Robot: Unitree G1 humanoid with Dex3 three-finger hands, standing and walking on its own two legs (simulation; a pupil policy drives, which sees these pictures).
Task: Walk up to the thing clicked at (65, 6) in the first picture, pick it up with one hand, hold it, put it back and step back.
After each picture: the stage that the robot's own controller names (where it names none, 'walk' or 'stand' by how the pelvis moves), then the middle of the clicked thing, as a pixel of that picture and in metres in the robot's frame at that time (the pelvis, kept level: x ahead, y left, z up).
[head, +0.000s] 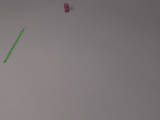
stand; (66, 7) +2.02 +0.23 -0.72
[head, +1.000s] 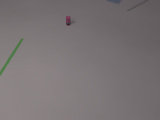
walk; (68, 20) +1.88 +0.15 -0.70
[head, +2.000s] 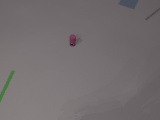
walk; (72, 40) +1.23 +0.05 -0.70
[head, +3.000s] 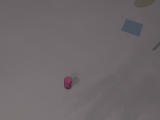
walk; (67, 83) +0.76 +0.08 -0.72
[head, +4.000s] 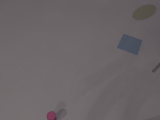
walk; (51, 118) +0.46 +0.19 -0.71
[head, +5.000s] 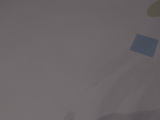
stand; out of the picture +0.35 +0.21 -0.70
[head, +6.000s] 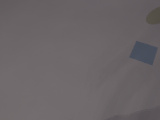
stand; out of the picture +0.32 +0.21 -0.72
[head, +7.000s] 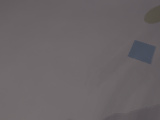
stand; out of the picture +0.32 +0.21 -0.73
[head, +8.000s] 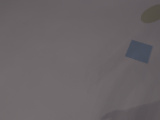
stand; out of the picture +0.31 +0.22 -0.73
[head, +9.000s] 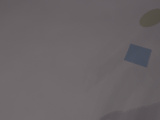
stand; out of the picture +0.30 +0.22 -0.73
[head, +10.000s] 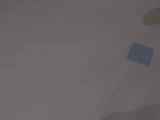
stand; out of the picture +0.30 +0.22 -0.73
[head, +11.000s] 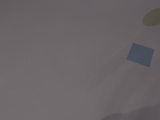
stand; out of the picture +0.30 +0.22 -0.73
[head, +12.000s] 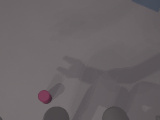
go down; (45, 97) +0.35 +0.21 -0.53
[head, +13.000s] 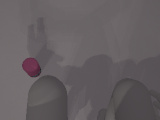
go down; (32, 68) +0.40 +0.24 -0.31
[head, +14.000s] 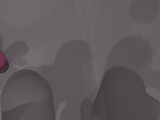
close in; out of the picture +0.38 +0.27 -0.25
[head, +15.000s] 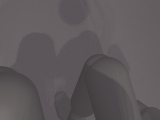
close; out of the picture +0.37 +0.29 -0.21
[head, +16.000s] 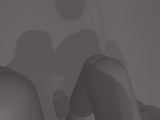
lift; out of the picture +0.36 +0.29 -0.21
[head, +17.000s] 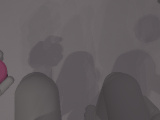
lift; out of the picture +0.31 +0.28 -0.09
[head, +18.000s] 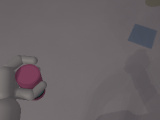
lift; (31, 83) +0.32 +0.17 +0.04
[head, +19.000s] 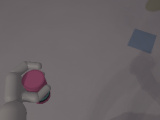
hold; (37, 87) +0.32 +0.17 +0.01
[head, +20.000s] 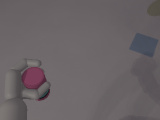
hold; (37, 84) +0.33 +0.17 +0.02
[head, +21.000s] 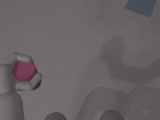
crouch; (28, 76) +0.37 +0.19 -0.06
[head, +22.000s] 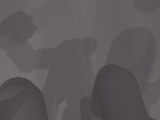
lower; out of the picture +0.43 +0.29 -0.14
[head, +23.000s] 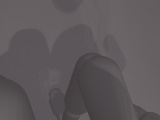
lower; out of the picture +0.39 +0.31 -0.22
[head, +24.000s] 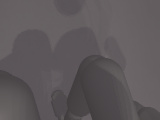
lower; out of the picture +0.38 +0.31 -0.22
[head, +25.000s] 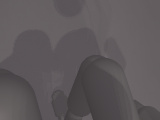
lower; out of the picture +0.38 +0.31 -0.22
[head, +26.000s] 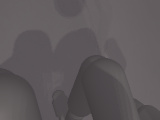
lower; out of the picture +0.37 +0.31 -0.22
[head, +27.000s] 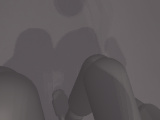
open; out of the picture +0.36 +0.30 -0.22
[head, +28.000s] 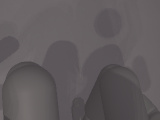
stand; out of the picture +0.38 +0.27 -0.24
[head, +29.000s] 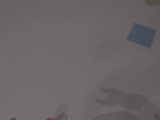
stand; out of the picture +0.34 +0.20 -0.62
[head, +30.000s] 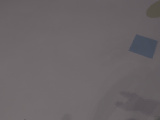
stand; out of the picture +0.34 +0.21 -0.67
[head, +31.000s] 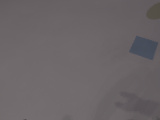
stand; out of the picture +0.34 +0.21 -0.67
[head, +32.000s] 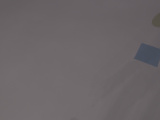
stand; out of the picture +0.35 +0.20 -0.72
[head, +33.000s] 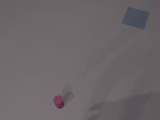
walk; (59, 102) +0.46 +0.21 -0.69
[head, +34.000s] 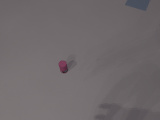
walk; (63, 67) +0.75 +0.20 -0.70
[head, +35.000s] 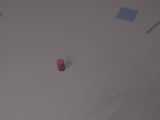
stand; (61, 65) +0.96 +0.25 -0.71
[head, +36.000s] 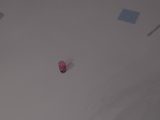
stand; (62, 67) +0.95 +0.23 -0.73
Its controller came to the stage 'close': yes
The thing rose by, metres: 0.72
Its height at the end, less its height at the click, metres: +0.00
